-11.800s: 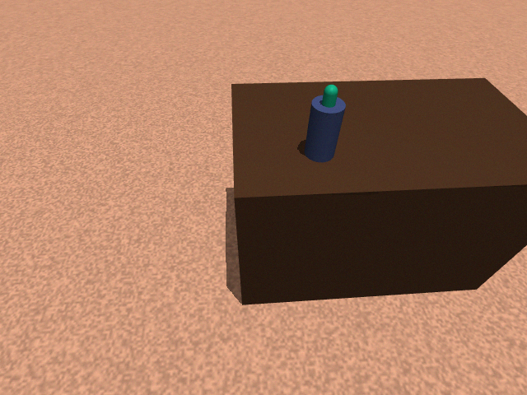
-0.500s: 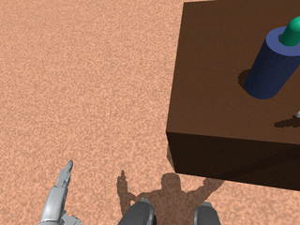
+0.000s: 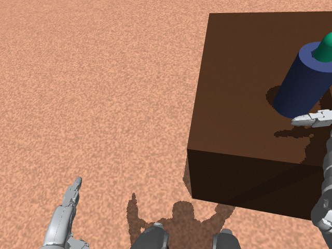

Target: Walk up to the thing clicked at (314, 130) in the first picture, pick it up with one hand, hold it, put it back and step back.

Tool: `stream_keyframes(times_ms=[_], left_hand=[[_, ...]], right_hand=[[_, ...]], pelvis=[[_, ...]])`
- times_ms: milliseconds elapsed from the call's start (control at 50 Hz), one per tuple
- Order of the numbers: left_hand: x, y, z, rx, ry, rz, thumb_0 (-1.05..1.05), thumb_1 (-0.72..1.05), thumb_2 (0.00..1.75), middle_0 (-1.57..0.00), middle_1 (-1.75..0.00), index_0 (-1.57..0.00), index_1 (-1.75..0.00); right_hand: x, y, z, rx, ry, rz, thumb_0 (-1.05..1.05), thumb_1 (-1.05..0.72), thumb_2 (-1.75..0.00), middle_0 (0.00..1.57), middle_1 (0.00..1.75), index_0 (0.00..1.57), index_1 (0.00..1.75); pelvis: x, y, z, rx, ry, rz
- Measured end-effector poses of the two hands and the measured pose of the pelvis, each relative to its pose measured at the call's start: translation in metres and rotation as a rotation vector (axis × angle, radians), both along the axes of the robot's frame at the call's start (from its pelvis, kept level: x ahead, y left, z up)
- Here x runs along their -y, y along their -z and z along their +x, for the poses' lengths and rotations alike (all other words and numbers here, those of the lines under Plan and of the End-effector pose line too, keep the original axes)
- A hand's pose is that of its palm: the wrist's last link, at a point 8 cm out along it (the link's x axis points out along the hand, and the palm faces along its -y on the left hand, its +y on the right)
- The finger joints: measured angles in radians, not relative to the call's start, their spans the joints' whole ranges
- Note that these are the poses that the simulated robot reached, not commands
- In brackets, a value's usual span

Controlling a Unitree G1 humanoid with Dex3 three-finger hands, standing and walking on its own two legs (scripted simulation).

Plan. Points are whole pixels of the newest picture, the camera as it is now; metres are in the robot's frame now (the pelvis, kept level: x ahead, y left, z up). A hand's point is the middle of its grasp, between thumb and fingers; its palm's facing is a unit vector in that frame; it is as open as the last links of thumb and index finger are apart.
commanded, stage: rest palm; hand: right
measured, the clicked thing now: (309, 76) +0.53 -0.24 +0.08
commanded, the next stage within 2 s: close in 0.04 s
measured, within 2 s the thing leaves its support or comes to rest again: leaves its support in 1.32 s
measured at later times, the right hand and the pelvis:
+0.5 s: hand (308, 88) +0.51 -0.25 +0.05, palm faces +0.28 +0.96 +0.01, open 14.3 cm; pelvis +0.00 +0.00 +0.00, yaw +0 degrees
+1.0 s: hand (310, 91) +0.51 -0.25 +0.06, palm faces +0.26 +0.97 +0.01, open 11.5 cm; pelvis +0.01 +0.00 +0.01, yaw +0 degrees
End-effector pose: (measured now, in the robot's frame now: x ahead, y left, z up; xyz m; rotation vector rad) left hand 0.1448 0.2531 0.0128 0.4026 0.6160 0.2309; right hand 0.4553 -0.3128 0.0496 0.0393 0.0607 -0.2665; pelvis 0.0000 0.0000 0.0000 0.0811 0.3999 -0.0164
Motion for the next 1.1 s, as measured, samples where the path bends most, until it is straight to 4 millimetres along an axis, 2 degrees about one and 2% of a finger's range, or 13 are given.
stream_keyframes(times_ms=[220,560,680,920,1100], left_hand=[[-0.009,-0.004,-0.006,-0.014,-0.021,0.012,-0.01,-0.56,0.06,-0.06,-0.04,-0.05,-0.06],[-0.011,-0.002,-0.006,-0.022,-0.021,0.018,-0.01,-0.54,0.05,-0.05,-0.05,-0.06,-0.05],[-0.009,0.002,-0.006,-0.049,-0.032,0.011,-0.01,-0.53,0.05,-0.05,-0.05,-0.06,-0.05],[-0.007,-0.005,0.003,-0.028,-0.033,-0.012,-0.01,-0.52,0.04,-0.05,-0.05,-0.06,-0.05],[-0.006,-0.008,0.002,-0.016,-0.028,-0.009,-0.01,-0.52,0.05,-0.06,-0.05,-0.06,-0.05]], right_hand=[[-0.023,0.001,0.006,-0.008,-0.013,-0.004,-0.02,0.43,-0.06,0.1,0.06,0.09,0.07],[-0.019,-0.006,0.026,0.002,0.012,-0.025,-0.01,0.39,-0.19,0.64,0.4,0.63,0.4],[-0.015,-0.007,0.026,0.005,0.01,-0.029,-0.01,0.33,-0.29,0.73,0.52,0.79,0.54],[-0.019,-0.007,0.015,-0.011,-0.004,-0.03,0.0,0.41,-0.76,0.67,0.75,0.71,0.77],[-0.019,-0.007,0.015,-0.015,-0.005,-0.025,0.0,0.53,-0.93,0.62,0.9,0.66,0.93]], pelvis=[[-0.002,-0.002,-0.002,0.005,0.0,-0.005],[-0.004,0.002,-0.002,-0.015,-0.004,-0.001],[-0.002,0.0,0.001,-0.019,-0.005,0.0],[0.001,-0.007,0.008,0.002,-0.003,-0.005],[0.0,-0.007,0.006,0.006,-0.004,-0.009]])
